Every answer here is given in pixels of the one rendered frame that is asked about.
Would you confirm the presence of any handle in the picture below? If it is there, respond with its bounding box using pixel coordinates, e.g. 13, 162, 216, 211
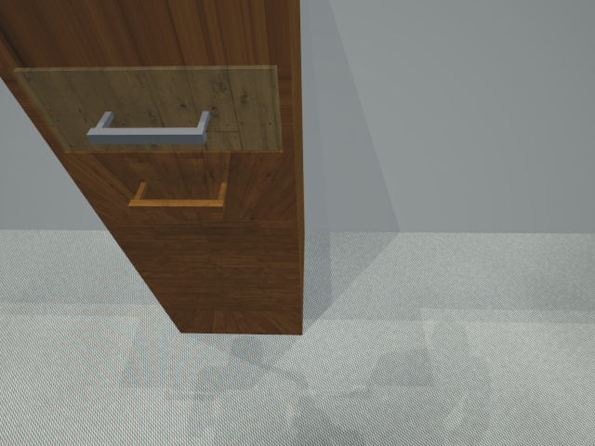
128, 200, 226, 213
86, 111, 210, 144

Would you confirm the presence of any cabinet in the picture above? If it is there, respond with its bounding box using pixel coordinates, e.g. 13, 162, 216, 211
0, 0, 305, 335

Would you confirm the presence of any drawer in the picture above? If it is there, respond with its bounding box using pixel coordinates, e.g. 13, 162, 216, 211
13, 65, 282, 151

